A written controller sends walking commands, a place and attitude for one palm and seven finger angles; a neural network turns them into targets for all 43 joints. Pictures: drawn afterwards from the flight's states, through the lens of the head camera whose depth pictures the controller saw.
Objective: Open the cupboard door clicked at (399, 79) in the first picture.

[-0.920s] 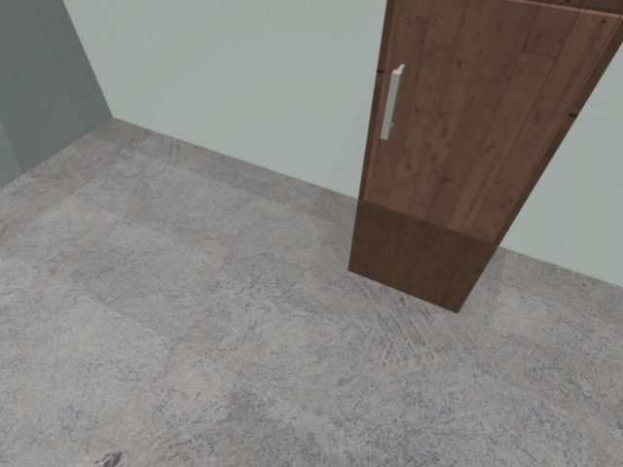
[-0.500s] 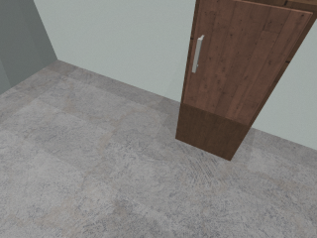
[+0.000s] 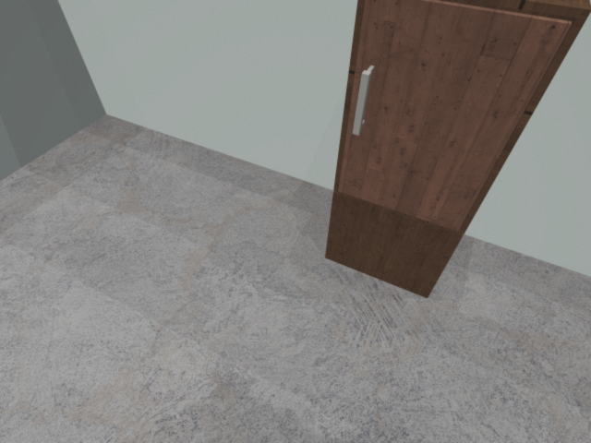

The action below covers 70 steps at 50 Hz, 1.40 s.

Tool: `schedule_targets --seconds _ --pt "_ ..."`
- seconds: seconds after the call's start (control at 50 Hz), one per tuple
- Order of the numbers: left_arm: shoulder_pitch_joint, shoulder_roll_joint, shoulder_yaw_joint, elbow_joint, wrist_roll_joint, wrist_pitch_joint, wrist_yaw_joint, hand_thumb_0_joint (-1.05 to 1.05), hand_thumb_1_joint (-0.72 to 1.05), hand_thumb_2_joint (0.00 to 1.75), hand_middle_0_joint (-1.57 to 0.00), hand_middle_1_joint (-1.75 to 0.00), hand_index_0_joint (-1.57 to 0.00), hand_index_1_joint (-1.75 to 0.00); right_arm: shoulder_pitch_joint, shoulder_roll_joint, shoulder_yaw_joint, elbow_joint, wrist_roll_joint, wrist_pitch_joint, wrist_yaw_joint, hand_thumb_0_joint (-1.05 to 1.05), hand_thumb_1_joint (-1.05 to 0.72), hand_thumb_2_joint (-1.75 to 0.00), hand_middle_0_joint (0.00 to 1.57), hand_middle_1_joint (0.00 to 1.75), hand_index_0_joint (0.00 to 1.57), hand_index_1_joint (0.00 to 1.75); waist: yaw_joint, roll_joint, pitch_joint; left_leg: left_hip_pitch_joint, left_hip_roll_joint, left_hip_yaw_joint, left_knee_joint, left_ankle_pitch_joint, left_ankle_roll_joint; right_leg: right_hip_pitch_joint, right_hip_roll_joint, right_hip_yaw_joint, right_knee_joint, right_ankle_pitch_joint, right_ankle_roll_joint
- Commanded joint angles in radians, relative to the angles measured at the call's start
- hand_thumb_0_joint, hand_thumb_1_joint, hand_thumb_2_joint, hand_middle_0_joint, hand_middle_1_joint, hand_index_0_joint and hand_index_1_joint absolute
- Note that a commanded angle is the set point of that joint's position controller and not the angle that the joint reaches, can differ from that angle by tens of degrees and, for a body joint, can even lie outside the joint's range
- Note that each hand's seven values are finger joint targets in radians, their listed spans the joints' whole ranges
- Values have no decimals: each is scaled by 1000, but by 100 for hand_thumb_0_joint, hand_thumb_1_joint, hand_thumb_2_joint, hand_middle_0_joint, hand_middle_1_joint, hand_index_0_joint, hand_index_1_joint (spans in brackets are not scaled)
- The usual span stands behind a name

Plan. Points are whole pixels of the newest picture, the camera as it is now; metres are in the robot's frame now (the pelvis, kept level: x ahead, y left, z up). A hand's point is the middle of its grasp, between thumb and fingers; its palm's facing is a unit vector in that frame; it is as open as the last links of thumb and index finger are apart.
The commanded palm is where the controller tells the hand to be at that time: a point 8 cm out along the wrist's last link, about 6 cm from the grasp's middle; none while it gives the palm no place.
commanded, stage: look at it before walking up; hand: left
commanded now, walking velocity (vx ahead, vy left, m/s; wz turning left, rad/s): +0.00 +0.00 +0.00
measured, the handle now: (363, 101) +0.90 -0.12 +0.00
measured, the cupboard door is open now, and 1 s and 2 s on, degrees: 0 0 0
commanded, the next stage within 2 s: turn to face it in 0.52 s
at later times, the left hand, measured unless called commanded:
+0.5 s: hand out of the picture +0.07 +0.25 -0.15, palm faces -0.02 -0.94 -0.34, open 7.4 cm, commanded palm none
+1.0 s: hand out of the picture +0.06 +0.19 -0.18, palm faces -0.13 -0.96 -0.25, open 7.4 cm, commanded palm none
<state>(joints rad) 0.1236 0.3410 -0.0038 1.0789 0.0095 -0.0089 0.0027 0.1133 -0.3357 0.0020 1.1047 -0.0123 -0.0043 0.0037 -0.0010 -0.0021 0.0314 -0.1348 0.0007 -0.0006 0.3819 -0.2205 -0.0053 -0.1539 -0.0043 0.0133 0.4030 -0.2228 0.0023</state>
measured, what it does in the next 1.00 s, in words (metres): stands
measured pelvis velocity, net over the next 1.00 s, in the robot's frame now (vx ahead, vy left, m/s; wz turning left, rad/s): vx -0.02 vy -0.01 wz -0.13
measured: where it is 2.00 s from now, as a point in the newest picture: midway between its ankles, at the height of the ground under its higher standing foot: outside the picture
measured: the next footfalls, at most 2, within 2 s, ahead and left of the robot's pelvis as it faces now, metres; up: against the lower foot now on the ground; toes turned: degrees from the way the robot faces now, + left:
right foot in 1.58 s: -0.08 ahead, -0.09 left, +0.00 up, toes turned -24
left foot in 1.96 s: +0.16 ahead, +0.10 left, +0.00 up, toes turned -13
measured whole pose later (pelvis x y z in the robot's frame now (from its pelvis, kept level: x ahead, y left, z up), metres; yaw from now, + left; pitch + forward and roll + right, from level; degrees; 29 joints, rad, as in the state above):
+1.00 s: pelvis -0.02 -0.01 -0.02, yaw -7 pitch +0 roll +1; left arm 0.21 0.24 0.02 0.96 0.02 0.05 -0.01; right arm 0.16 -0.23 -0.04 0.98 -0.01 0.04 -0.01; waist 0.00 0.00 0.07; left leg -0.29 0.07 0.11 0.62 -0.33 -0.02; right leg -0.35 0.07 0.12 0.64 -0.29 -0.01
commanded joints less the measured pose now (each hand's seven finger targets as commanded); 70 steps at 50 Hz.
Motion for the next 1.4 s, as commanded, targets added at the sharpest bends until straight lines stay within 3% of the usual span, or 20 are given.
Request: schedule_targets --seconds 0.0,0.24,0.62,0.7,0.88,0.92,0.94,0.98,1.0,1.04,1.08,1.14,1.16,1.18,1.2,1.22,1.24,1.26,1.3,1.38 --pt "-46 207 41 -69 1 -20 10 0 90 90 -20 -30 -20 -30 -56 -205 -40 -61 3 -27 -15 0 -90 -90 20 30 20 30 2 -9 -52 2 111 -91 -66 128 31 6 -119 98 -72 132 -36" --pt "-39 203 41 -68 1 -21 10 0 90 90 -20 -30 -20 -30 -57 -207 -40 -59 3 -32 -17 0 -90 -90 20 30 20 30 4 15 -81 27 118 -88 -66 184 30 30 -120 87 -65 190 -34" --pt "-36 208 42 -57 2 -18 9 0 90 90 -20 -30 -20 -30 -54 -213 -39 -56 4 -30 -19 0 -90 -90 20 30 20 30 3 8 -52 37 121 -87 -85 151 28 8 -114 102 -87 163 -34" --pt "26 98 33 -74 2 20 14 0 90 90 -20 -30 -20 -30 28 -90 -29 -65 1 -7 -28 0 -90 -90 20 30 20 30 -5 -8 -59 36 133 -19 -2 186 6 -43 -103 121 -1 278 -25" --pt "79 78 67 -186 13 47 -1 0 90 90 -20 -30 -20 -30 27 -95 -78 -184 -2 15 -37 0 -90 -90 20 30 20 30 3 42 -56 -63 193 -9 88 4 38 -193 -40 161 179 184 -34" --pt "95 79 73 -200 16 47 -2 0 90 90 -20 -30 -20 -30 14 -81 -83 -205 -1 17 -34 0 -90 -90 20 30 20 30 13 10 -53 -98 169 18 142 -73 28 -213 -54 206 156 151 -45" --pt "102 89 76 -206 19 45 -1 0 90 90 -20 -30 -20 -30 16 -64 -83 -213 0 19 -33 0 -90 -90 20 30 20 30 11 -38 -60 -120 137 47 203 -117 15 -215 -83 269 112 140 -63" --pt "126 131 89 -211 20 40 8 0 90 90 -20 -30 -20 -30 25 -14 -79 -225 5 22 -32 0 -90 -90 20 30 20 30 24 -211 -66 -228 30 83 391 -234 -22 -160 -208 492 -37 138 -143" --pt "148 136 99 -213 19 40 15 0 90 90 -20 -30 -20 -30 6 -9 -77 -232 6 21 -33 0 -90 -90 20 30 20 30 51 -224 -57 -298 19 37 496 -311 -26 -115 -244 562 -85 165 -195" --pt "110 109 106 -225 22 38 24 0 90 90 -20 -30 -20 -30 39 -1 -77 -227 9 10 -35 0 -90 -90 20 30 20 30 22 -171 -97 -321 40 -29 533 -304 -19 -42 -228 515 -29 299 -221" --pt "80 95 107 -240 23 39 27 0 90 90 -20 -30 -20 -30 77 22 -73 -217 14 4 -37 0 -90 -90 20 30 20 30 6 -144 -135 -243 33 -14 393 -270 -22 -47 -193 457 15 365 -193" --pt "51 76 106 -248 12 46 23 0 90 90 -20 -30 -20 -30 184 32 -75 -188 15 -3 -46 0 -90 -90 20 30 20 30 -44 -121 -147 -3 8 24 116 -78 -15 -201 -124 405 55 233 -115" --pt "37 42 99 -259 9 49 19 0 90 90 -20 -30 -20 -30 210 4 -81 -187 12 -8 -48 0 -90 -90 20 30 20 30 -57 -32 -142 91 84 -53 25 -88 15 -312 -52 331 123 100 -68" --pt "28 -14 90 -284 4 54 7 0 90 90 -20 -30 -20 -30 202 -73 -95 -204 -3 -13 -48 0 -90 -90 20 30 20 30 -57 202 -84 102 283 -283 -111 -118 91 -465 80 180 322 -107 -10" --pt "26 -16 96 -284 10 56 6 0 90 90 -20 -30 -20 -30 152 -98 -99 -223 -6 -9 -44 0 -90 -90 20 30 20 30 -41 303 -45 -34 438 -384 -182 -101 163 -457 76 64 553 -282 29" --pt "29 16 110 -257 21 60 3 0 90 90 -20 -30 -20 -30 110 -57 -90 -230 -10 -12 -48 0 -90 -90 20 30 20 30 -26 198 -7 -130 406 -350 -175 -61 180 -413 35 103 684 -255 35" --pt "57 5 114 -240 22 61 -5 0 90 90 -20 -30 -20 -30 81 -38 -80 -238 -14 -14 -49 0 -90 -90 20 30 20 30 5 124 15 -155 353 -261 -147 -16 177 -403 25 82 757 -219 36" --pt "81 -10 109 -227 22 61 -10 0 90 90 -20 -30 -20 -30 58 -23 -76 -240 -14 -18 -49 0 -90 -90 20 30 20 30 22 99 9 -140 322 -183 -121 55 167 -416 12 62 773 -196 38" --pt "89 -48 98 -215 17 62 -14 0 90 90 -20 -30 -20 -30 92 -10 -73 -224 -17 -20 -50 0 -90 -90 20 30 20 30 12 139 -10 -55 274 -86 -77 214 160 -402 0 23 707 -183 48" --pt "25 -76 79 -222 13 61 -15 0 90 90 -20 -30 -20 -30 200 -25 -81 -173 -17 -14 -50 0 -90 -90 20 30 20 30 -38 155 -35 64 297 -50 -27 410 173 -335 -11 -42 492 -235 48"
